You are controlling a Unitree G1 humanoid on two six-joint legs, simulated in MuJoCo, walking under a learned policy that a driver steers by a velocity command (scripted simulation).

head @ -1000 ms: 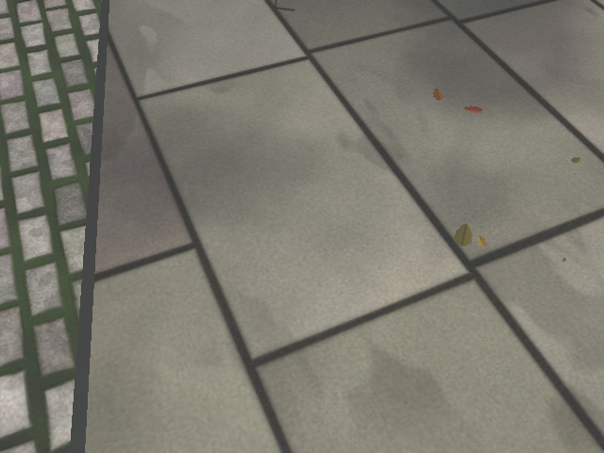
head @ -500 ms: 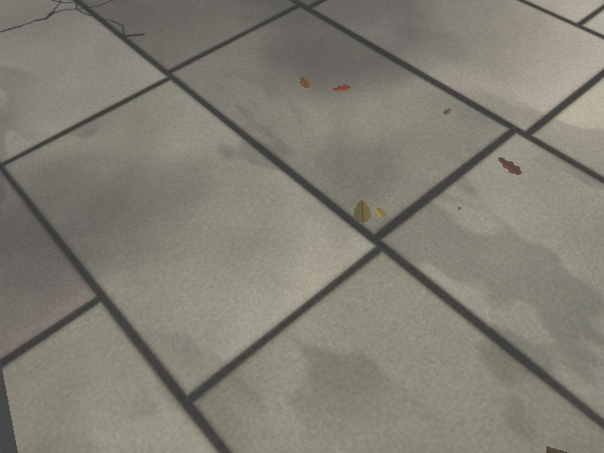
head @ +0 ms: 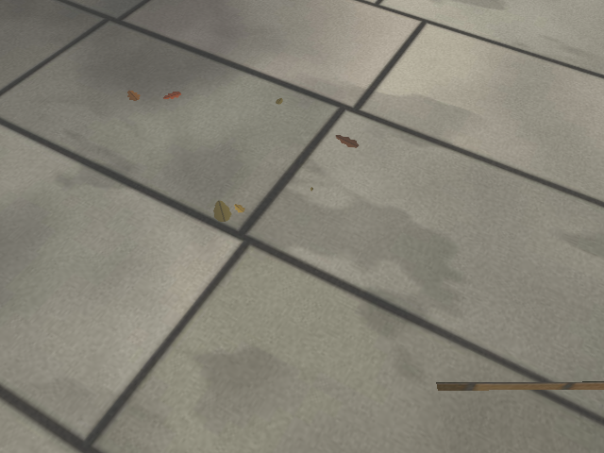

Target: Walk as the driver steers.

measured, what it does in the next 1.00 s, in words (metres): steps on the spot: right foot, then left foot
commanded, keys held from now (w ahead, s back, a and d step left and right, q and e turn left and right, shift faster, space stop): e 0.12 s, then no key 0.88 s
